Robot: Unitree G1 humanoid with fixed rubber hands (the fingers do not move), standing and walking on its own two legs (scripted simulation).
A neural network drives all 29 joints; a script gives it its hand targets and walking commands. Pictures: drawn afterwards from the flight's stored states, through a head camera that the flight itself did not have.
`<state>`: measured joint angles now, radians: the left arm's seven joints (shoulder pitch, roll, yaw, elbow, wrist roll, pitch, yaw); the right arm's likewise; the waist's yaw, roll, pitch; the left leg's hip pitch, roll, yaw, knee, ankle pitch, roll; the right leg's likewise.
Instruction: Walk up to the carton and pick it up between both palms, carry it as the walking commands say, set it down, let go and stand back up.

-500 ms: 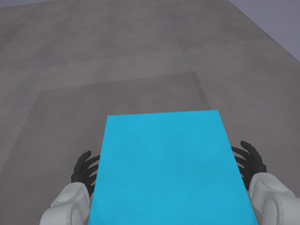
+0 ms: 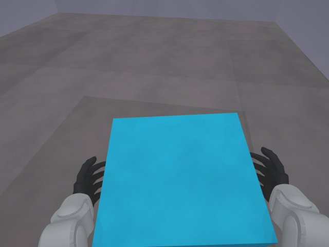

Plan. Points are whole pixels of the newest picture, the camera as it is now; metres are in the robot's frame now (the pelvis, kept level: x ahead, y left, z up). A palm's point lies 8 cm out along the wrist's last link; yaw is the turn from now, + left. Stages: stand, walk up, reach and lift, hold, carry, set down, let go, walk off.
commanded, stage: carry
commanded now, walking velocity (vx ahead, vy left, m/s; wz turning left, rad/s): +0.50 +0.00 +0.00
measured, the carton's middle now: (177, 188) +0.28 +0.02 +0.04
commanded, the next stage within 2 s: none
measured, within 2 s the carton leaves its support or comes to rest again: neither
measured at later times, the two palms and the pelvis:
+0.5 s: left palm (107, 169) +0.29 +0.18 +0.08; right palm (269, 172) +0.30 -0.19 +0.09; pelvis +0.08 +0.01 -0.01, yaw -3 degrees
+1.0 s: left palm (135, 109) +0.57 +0.17 +0.05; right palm (246, 111) +0.56 -0.21 +0.07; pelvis +0.34 +0.00 -0.03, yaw -3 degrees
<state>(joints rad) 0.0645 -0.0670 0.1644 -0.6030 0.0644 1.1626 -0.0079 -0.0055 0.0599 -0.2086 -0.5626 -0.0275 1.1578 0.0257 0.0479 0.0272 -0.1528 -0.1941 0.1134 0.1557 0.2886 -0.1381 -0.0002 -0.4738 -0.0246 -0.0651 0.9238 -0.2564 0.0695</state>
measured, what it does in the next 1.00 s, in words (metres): walks ahead: right foot, then left foot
